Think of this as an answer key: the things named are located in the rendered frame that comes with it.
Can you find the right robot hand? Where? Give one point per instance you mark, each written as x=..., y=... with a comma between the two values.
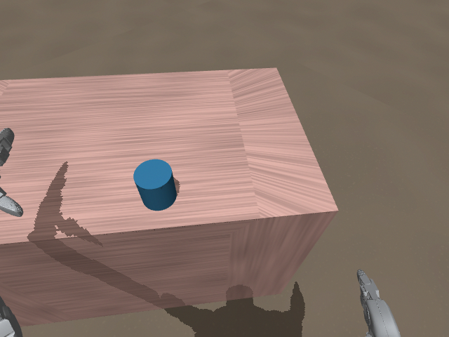
x=377, y=314

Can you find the left robot arm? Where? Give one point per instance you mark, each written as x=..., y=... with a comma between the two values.
x=9, y=326

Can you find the can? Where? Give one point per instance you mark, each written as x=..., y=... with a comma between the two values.
x=155, y=183

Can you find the left robot hand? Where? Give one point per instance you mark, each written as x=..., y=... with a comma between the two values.
x=7, y=204

